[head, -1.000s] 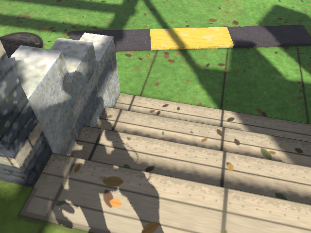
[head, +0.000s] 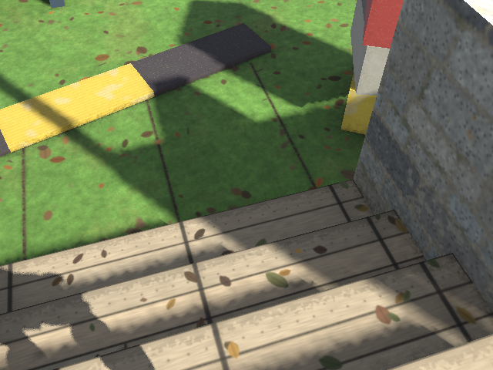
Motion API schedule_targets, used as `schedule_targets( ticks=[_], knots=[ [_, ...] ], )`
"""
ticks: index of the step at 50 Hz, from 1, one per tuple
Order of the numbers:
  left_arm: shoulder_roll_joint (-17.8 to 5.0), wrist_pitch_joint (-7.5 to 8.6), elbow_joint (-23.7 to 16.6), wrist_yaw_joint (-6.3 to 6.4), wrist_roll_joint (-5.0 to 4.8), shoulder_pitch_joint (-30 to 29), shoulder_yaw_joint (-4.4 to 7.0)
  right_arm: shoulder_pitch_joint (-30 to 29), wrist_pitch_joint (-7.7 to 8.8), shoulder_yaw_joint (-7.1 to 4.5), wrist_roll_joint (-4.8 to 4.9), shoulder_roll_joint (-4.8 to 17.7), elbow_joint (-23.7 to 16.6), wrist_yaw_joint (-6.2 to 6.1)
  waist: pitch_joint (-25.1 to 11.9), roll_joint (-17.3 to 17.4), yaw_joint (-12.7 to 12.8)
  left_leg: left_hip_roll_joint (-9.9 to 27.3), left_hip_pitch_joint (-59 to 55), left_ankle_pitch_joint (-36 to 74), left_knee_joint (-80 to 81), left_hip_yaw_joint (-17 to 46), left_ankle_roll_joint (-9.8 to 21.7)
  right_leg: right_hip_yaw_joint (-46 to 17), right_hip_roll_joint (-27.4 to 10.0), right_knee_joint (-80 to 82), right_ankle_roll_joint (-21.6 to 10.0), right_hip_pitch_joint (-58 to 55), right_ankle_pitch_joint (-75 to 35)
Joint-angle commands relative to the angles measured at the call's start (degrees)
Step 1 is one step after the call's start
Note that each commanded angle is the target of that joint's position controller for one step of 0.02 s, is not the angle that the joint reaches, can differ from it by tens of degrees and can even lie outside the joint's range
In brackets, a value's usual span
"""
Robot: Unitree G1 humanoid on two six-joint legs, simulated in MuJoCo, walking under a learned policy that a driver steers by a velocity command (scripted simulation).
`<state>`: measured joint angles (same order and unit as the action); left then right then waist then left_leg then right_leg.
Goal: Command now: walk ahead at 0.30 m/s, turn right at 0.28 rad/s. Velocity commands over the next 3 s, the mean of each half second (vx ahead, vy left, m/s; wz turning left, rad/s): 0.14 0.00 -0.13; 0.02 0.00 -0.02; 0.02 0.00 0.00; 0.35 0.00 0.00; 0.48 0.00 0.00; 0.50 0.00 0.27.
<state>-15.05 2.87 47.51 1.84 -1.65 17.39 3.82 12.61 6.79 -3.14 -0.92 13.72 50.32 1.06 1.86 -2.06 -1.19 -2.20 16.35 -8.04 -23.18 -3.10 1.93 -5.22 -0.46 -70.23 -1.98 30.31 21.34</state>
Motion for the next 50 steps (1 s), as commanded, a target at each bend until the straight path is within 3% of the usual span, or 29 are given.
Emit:
schedule_targets(
  ticks=[1, 3, 5, 8, 10, 11, 12, 13, 14, 15, 17, 20, 22, 23, 24, 25, 26, 30, 34, 50],
  knots=[
    [-0.5, -0.32, -2.5, 0.72, 0.83, 6.3, 0.33, -1.3, 1.15, -0.52, -0.43, 5.0, -0.8, 0.31, -2.1, 6.1, 3.8, 15.0, -1.8, 37.9, 9.2, 9.4, 11.7, -0.7, -3.0, 9.0, 1.1, 0.9, -3.1],
    [0.7, -0.34, -3.7, 0.34, 1.60, 3.3, -0.61, -2.2, 0.35, -0.87, -0.14, 7.0, -0.4, -0.40, -4.4, 5.8, 3.6, 13.8, -1.9, 40.5, 8.4, 5.4, 11.3, 1.3, -3.5, 19.8, 1.3, -2.3, -10.7],
    [0.5, -0.25, -4.3, -0.47, 1.40, 0.3, -1.00, -1.2, -0.93, -0.84, 0.47, 8.3, 0.2, -1.15, -6.2, 7.1, 2.2, 12.7, -1.8, 37.9, 7.3, 3.4, 10.7, 3.7, -2.2, 26.9, 1.6, -6.8, -17.5],
    [-1.4, -0.24, -6.9, -1.47, 1.72, -4.5, -0.65, 0.5, -2.48, -0.47, 1.35, 9.0, 2.0, -1.72, -6.4, 7.0, 1.2, 13.9, -4.0, 31.1, 4.5, 4.8, 9.6, 3.9, -1.4, 33.3, 0.6, -9.3, -18.9],
    [-2.2, -0.44, -6.6, -1.65, 2.40, -2.5, -0.23, -0.2, -3.49, 0.04, 2.27, 8.3, 2.5, -1.89, -6.7, 6.2, 2.8, 12.9, -4.0, 22.1, 0.1, 5.5, 7.3, 4.9, -0.4, 40.7, -1.4, -14.8, -22.2],
    [-3.8, -0.74, -6.1, -1.45, 2.92, -0.5, 0.37, 1.6, -3.79, 0.65, 2.02, 6.6, 3.2, -2.02, -7.4, 4.5, 3.0, 10.6, -3.1, 14.1, -3.1, 5.1, 4.7, 3.3, -1.7, 43.9, -2.6, -19.3, -29.2],
    [-8.0, -1.12, -7.2, -0.89, 3.22, -0.7, 1.22, 5.2, -3.81, 1.28, 0.43, 5.1, 3.5, -2.22, -9.4, -1.6, 0.7, 5.8, -0.4, -1.0, -9.3, 2.1, 1.2, -4.0, -9.1, 43.9, -5.1, -24.5, -43.8],
    [-6.8, -1.80, -7.9, -0.78, 3.44, -2.6, 0.47, 11.1, -4.04, 2.26, 0.14, 1.3, 4.7, -2.22, -11.4, -10.8, -1.8, 2.3, 4.1, -18.6, -16.0, 1.0, -1.3, -10.9, -15.7, 44.4, -11.7, -27.2, -43.6],
    [-3.4, -2.15, -7.7, -1.01, 3.30, -2.5, -0.45, 10.2, -4.89, 2.54, 0.60, 1.6, 4.7, -2.64, -11.3, -12.3, -0.1, 2.7, 6.3, -22.4, -18.5, 2.4, -2.4, -15.3, -16.8, 48.4, -14.0, -25.1, -31.2],
    [-2.2, -2.21, -7.2, -1.31, 3.09, -2.7, -0.87, 7.2, -5.78, 2.15, 0.86, 3.3, 4.1, -3.02, -9.2, -10.1, 0.6, 3.3, 7.9, -22.8, -20.2, 3.4, -2.7, -16.6, -15.5, 50.7, -13.3, -23.1, -22.4],
    [-3.2, -1.98, -7.2, -1.48, 3.11, -5.9, -0.90, 5.7, -7.38, 1.76, 0.51, 4.3, 4.6, -3.56, -7.9, -6.5, 0.2, 4.9, 6.7, -21.7, -21.9, 5.5, -3.2, -16.2, -15.3, 52.9, -11.4, -18.7, -16.2],
    [-2.5, -2.26, -6.7, -1.16, 2.89, -11.9, -1.19, 6.9, -8.21, 2.18, 0.70, 2.3, 6.3, -3.60, -6.9, -4.8, -2.5, 4.9, -2.7, -11.9, -13.5, 4.1, -2.6, -9.0, -10.5, 53.9, -7.6, -11.5, -10.6],
    [-1.6, -2.57, -4.7, -1.15, 1.98, -10.5, -1.45, 7.2, -8.05, 2.65, -0.65, 1.1, 7.3, -2.92, -5.9, -3.2, -2.7, 4.7, -7.8, -1.7, -5.2, 4.0, -1.6, -5.2, -6.9, 54.1, -4.5, -10.0, -2.9],
    [-1.8, -2.76, -3.6, -0.98, 1.74, -9.9, -1.35, 6.4, -8.03, 2.69, -0.90, 2.4, 6.8, -2.77, -3.5, -2.4, -1.7, 6.0, -6.3, -2.7, -1.4, 4.9, -0.6, -4.1, -5.1, 53.6, -3.2, -10.3, 1.2],
    [-1.9, -2.86, -3.4, -0.84, 1.60, -8.8, -1.03, 5.3, -7.97, 2.07, 0.07, 5.4, 7.6, -2.84, -0.1, 2.1, 0.4, 5.8, -0.5, -8.5, -0.8, 4.8, 0.3, -2.0, -2.6, 53.5, -2.3, -12.9, 0.9],
    [-1.8, -2.97, -2.6, -0.43, 1.72, -8.5, -1.00, 4.1, -7.74, 1.93, 0.88, 5.4, 7.9, -3.07, 1.3, 5.4, 0.6, 5.4, 2.7, -11.0, 1.0, 5.2, 0.5, -1.0, -2.1, 51.7, -1.9, -15.9, -2.2],
    [-1.9, -2.91, -2.0, -0.13, 1.69, -8.3, -0.84, 3.2, -7.42, 2.15, 0.91, 4.3, 8.1, -3.28, 1.1, 6.0, 0.9, 5.6, 3.0, -10.1, 2.2, 5.4, 0.1, -0.4, -1.9, 50.3, -2.1, -17.9, -5.8],
    [-0.9, -3.09, 0.9, 0.02, 1.80, -7.2, -0.83, 4.0, -6.56, 2.24, 0.89, 3.1, 9.2, -3.49, -1.7, 4.2, 0.7, 5.4, -0.6, -5.7, 3.1, 5.2, -0.2, 1.3, -1.3, 48.2, -2.7, -21.5, -16.7],
    [-1.0, -3.35, 3.5, 0.04, 1.53, -7.2, -0.75, 5.1, -6.91, 2.43, 0.84, 2.8, 9.9, -3.71, -1.6, 3.0, 0.5, 5.0, -1.9, -3.7, 3.7, 4.8, 0.0, 1.8, -1.2, 48.0, -2.5, -22.6, -19.9],
    [-1.4, -4.28, 12.6, 0.65, 1.26, -4.5, -1.08, 8.9, -7.41, 2.82, 0.87, 1.7, 12.0, -3.61, 0.3, 2.4, 0.8, 4.4, -4.0, 0.7, 6.1, 4.1, 0.3, 2.2, -1.3, 49.2, -1.6, -23.7, -21.6]
  ],
)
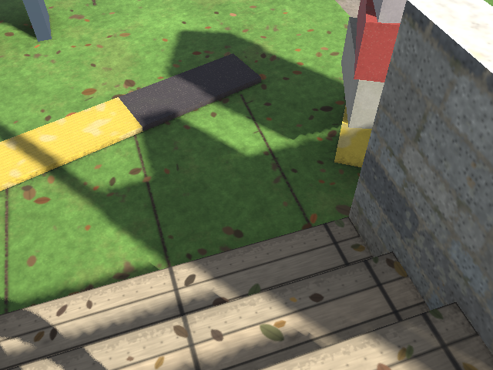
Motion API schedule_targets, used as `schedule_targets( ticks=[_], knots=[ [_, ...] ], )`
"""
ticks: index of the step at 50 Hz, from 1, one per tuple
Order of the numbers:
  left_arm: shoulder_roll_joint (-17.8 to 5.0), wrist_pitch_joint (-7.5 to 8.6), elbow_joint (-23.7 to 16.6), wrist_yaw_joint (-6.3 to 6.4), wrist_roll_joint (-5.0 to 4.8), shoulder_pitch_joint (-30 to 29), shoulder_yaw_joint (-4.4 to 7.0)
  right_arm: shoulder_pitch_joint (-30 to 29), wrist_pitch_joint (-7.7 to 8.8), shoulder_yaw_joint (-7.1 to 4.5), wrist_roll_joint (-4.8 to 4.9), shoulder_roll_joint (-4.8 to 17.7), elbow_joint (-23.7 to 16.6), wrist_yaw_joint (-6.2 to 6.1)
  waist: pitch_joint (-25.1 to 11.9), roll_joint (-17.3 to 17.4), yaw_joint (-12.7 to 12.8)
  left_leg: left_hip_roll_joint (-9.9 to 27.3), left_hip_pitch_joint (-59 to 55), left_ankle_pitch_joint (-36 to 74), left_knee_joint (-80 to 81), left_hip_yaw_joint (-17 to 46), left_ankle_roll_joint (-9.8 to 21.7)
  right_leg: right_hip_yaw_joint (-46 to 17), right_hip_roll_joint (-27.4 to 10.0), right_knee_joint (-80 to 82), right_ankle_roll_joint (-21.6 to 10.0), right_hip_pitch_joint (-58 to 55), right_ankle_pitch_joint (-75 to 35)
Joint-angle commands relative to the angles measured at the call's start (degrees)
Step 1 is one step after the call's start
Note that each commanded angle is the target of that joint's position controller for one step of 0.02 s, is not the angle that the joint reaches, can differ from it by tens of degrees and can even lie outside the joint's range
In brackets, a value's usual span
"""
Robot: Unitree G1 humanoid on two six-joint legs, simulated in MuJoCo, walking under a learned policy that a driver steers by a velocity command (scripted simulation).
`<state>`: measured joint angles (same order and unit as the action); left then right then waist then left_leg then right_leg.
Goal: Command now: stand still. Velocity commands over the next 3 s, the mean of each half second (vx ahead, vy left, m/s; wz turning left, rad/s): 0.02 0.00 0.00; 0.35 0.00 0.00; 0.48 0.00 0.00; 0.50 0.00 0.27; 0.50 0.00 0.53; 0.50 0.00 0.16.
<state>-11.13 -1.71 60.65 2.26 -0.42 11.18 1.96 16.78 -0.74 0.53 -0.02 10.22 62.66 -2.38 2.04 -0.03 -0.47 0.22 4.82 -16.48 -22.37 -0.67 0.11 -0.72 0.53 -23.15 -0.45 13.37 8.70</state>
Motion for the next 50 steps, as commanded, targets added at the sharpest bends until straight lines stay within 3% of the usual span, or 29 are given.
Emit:
schedule_targets(
  ticks=[1, 21, 22, 24, 25, 27, 28, 29, 31, 32, 34, 35, 36, 37, 38, 39, 40, 42, 43, 44, 45, 46, 47, 48, 49, 50],
  knots=[
    [-5.2, 0.27, -0.2, 0.27, 0.04, 1.8, 0.74, 4.9, 0.11, -0.85, -0.03, 5.1, -0.2, -0.18, 0.3, 0.4, 0.1, 2.0, 7.5, 9.0, 5.5, 1.6, 2.1, -2.3, -2.3, 2.2, -3.0, -6.7, -8.6],
    [-3.8, 0.21, 4.4, 0.70, 0.15, 4.3, -0.11, 9.0, 0.15, -0.88, -0.01, 3.7, 0.9, -0.33, 1.8, 0.3, 0.4, 1.5, 8.0, 7.0, 6.9, 1.6, 2.4, -2.0, -2.2, 3.3, -2.3, -5.6, -5.4],
    [-3.3, 0.13, 4.8, 0.78, 0.16, 5.1, -0.24, 10.0, 0.12, -0.78, -0.03, 3.2, 1.4, -0.40, 0.6, 0.4, 0.4, 1.1, 7.6, 2.0, 7.4, 1.3, 2.5, -1.4, -1.7, 3.2, -2.3, -6.1, -0.8],
    [-3.9, 0.09, 4.8, 1.00, -0.22, 5.2, 0.09, 10.1, -0.03, -1.40, 0.42, 4.7, 1.2, -0.81, 2.3, 1.7, 0.3, 1.3, 9.1, -12.0, 8.1, 2.7, 4.2, 1.1, 0.7, 0.0, -2.4, -3.0, 12.7],
    [-3.7, 0.38, 4.6, 0.99, -0.33, 5.0, 0.21, 9.8, -0.11, -1.81, 0.67, 5.7, 0.5, -1.02, 4.1, 3.4, 0.0, 2.7, 9.5, -19.4, 9.2, 5.1, 5.8, 2.1, 1.6, -2.3, -2.7, 0.8, 18.7],
    [-2.4, 1.72, 3.1, 0.32, -0.22, 1.7, 0.01, 12.3, 0.24, -2.91, 1.11, 8.3, -0.1, -1.19, 7.7, 6.6, -1.8, 9.7, 7.4, -26.5, 13.9, 14.1, 9.6, 3.6, 2.0, -9.4, -3.0, 9.5, 16.6],
    [-2.0, 2.71, 2.2, -0.24, -0.14, 0.4, -0.06, 12.3, 0.56, -3.76, 1.35, 10.4, -0.4, -1.23, 9.3, 8.5, -2.1, 14.0, 5.9, -25.6, 15.5, 18.6, 11.7, 3.7, 0.5, -13.4, -3.2, 13.2, 12.8],
    [-2.6, 3.68, 1.6, -0.86, -0.23, -0.4, 0.12, 12.3, 0.82, -4.16, 1.34, 10.5, -0.7, -1.24, 10.0, 8.6, -2.3, 16.3, 5.2, -23.0, 15.6, 20.4, 12.8, 2.7, -1.4, -16.5, -3.7, 15.4, 12.0],
    [-3.2, 5.15, 1.1, -1.83, -1.12, 0.5, 0.54, 11.2, 1.42, -4.18, 1.15, 8.9, -1.6, -0.85, 9.9, 7.6, -1.1, 16.5, 3.4, -16.5, 13.2, 18.9, 12.6, 2.2, -3.3, -16.9, -5.0, 16.8, 14.7],
    [-3.7, 5.52, 1.6, -2.01, -1.83, 2.7, 0.85, 9.4, 1.66, -4.06, 1.86, 8.8, -2.4, -0.44, 9.4, 7.2, 0.6, 15.0, 5.9, -14.4, 11.8, 16.3, 11.5, 3.2, -2.6, -12.0, -5.5, 11.6, 14.1],
    [-4.0, 5.57, 5.3, -2.04, -1.27, 12.8, 1.88, 6.2, 1.84, -3.86, 2.50, 8.5, -3.6, 0.01, 6.2, 5.0, 5.2, 9.5, 15.8, -9.2, 4.7, 9.9, 9.0, 4.4, 0.0, -5.9, -5.4, -6.4, 8.6],
    [-6.8, 5.64, 7.4, -1.98, -1.13, 21.3, 3.06, 3.3, 2.30, -3.37, 2.04, 7.1, -5.0, 0.50, 3.6, -1.0, 8.9, 5.2, 22.7, -0.9, -8.8, 4.6, 7.0, -3.9, -4.8, -1.1, -7.2, -15.4, 10.4],
    [-13.1, 5.99, 7.9, -2.28, -1.64, 27.9, 4.72, 2.9, 3.14, -2.45, 1.77, 3.1, -7.5, 0.67, -0.3, -15.9, 10.3, -3.0, 32.7, -5.3, -29.9, -2.8, 3.2, -26.8, -17.0, 9.6, -14.5, -22.5, 20.1],
    [-10.6, 7.03, 6.8, -2.84, -0.37, 25.7, 3.46, 2.6, 4.53, -2.82, 2.01, 3.7, -8.2, 0.92, -0.1, -13.0, 8.2, -3.0, 38.3, -12.2, -43.1, 5.0, 3.9, -39.0, -21.2, 13.3, -18.1, -20.8, 20.9],
    [-8.2, 7.81, 5.1, -2.87, -0.22, 20.7, 2.68, 3.9, 5.35, -3.42, 2.88, 5.5, -8.3, 1.28, 2.8, -7.8, 5.0, -0.2, 40.5, -9.1, -49.3, 8.0, 5.3, -33.5, -21.5, 12.5, -17.5, -17.4, 15.8],
    [-6.7, 8.33, 3.2, -3.11, -1.05, 16.1, 2.05, 5.5, 5.83, -3.69, 3.25, 5.8, -7.8, 1.45, 3.4, -4.6, 2.7, 2.5, 39.9, -4.8, -49.8, 7.4, 6.0, -26.9, -19.0, 12.4, -16.1, -15.0, 12.2],
    [-6.0, 8.42, 2.2, -3.37, -1.37, 13.9, 1.55, 5.4, 5.97, -4.17, 2.78, 6.4, -7.7, 1.39, 3.9, -2.2, 1.6, 4.6, 39.5, -1.0, -47.2, 7.0, 6.2, -22.3, -17.9, 13.1, -14.7, -13.5, 7.8],
    [-3.3, 7.88, 1.9, -3.05, -0.93, 14.0, 0.46, 4.7, 4.71, -5.09, 1.78, 6.8, -7.9, 1.55, 3.0, -3.3, 1.0, 6.8, 34.0, 3.0, -39.9, 5.2, 4.7, -12.4, -13.7, 13.4, -11.7, -10.2, -2.6],
    [-3.5, 7.45, 2.6, -2.75, -0.26, 16.3, 0.46, 4.0, 4.14, -5.11, 1.57, 5.9, -8.2, 1.83, 2.1, -3.7, 1.3, 6.3, 33.3, 4.1, -39.3, 3.7, 3.7, -10.7, -13.0, 12.7, -12.0, -10.1, -7.1],
    [-5.2, 7.45, 2.5, -2.20, 0.20, 17.7, 0.64, 3.2, 3.86, -5.33, 1.57, 5.7, -8.0, 1.95, 1.8, -2.2, 1.5, 5.8, 33.3, 6.9, -38.5, 2.5, 2.5, -8.8, -12.3, 12.3, -12.8, -9.8, -9.6],
    [-6.2, 7.58, 3.2, -1.73, 0.75, 19.0, 0.78, 2.2, 3.79, -5.51, 1.50, 5.6, -8.6, 2.31, 1.8, -2.4, 1.2, 6.3, 35.0, 9.8, -38.9, 3.5, 2.5, -9.2, -13.7, 10.1, -13.1, -9.7, -12.9],
    [-6.3, 7.57, 3.2, -1.33, 0.64, 19.5, 0.59, 1.0, 3.81, -5.54, 1.39, 5.5, -9.2, 2.44, 2.0, -2.7, 1.0, 6.5, 36.9, 11.7, -37.8, 3.8, 2.3, -8.5, -14.0, 8.8, -13.1, -9.4, -15.7],
    [-6.0, 8.07, 4.2, -0.77, 0.15, 22.0, 0.40, -4.2, 4.34, -6.24, 2.12, 6.5, -11.8, 2.75, 3.5, -3.4, 1.8, 7.7, 43.7, 15.3, -32.4, 7.1, 2.9, -8.9, -14.1, 8.0, -11.1, -14.6, -9.8],
    [-6.2, 8.51, 4.2, -0.26, 0.08, 23.7, 0.36, -8.3, 4.89, -6.08, 1.91, 6.7, -13.5, 2.87, 3.9, -4.7, 3.3, 7.5, 47.5, 18.4, -29.0, 7.2, 3.0, -9.9, -14.5, 6.8, -10.7, -16.8, -7.6],
    [-6.7, 8.66, 3.1, 0.72, -0.26, 21.6, 0.38, -10.0, 5.13, -6.06, 1.21, 6.8, -14.6, 3.16, 5.8, -4.7, 2.6, 6.9, 44.6, 25.7, -20.9, 6.5, 2.4, -7.1, -11.8, 6.9, -9.9, -11.3, -4.3],
    [-6.1, 8.33, 2.3, 1.23, -0.13, 20.4, -0.02, -10.7, 5.12, -5.83, 0.03, 5.8, -14.6, 3.62, 5.1, -4.2, 2.9, 5.8, 38.8, 33.7, -16.8, 4.9, 2.6, -4.6, -9.8, 4.0, -9.4, -6.4, -3.6]
  ],
)
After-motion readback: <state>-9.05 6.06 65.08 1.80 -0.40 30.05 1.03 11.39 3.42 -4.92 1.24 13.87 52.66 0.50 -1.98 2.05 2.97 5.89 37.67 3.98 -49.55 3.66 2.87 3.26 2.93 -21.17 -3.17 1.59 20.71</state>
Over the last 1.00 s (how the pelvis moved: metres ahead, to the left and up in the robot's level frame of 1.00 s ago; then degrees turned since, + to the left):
0.15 -0.02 0.00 -2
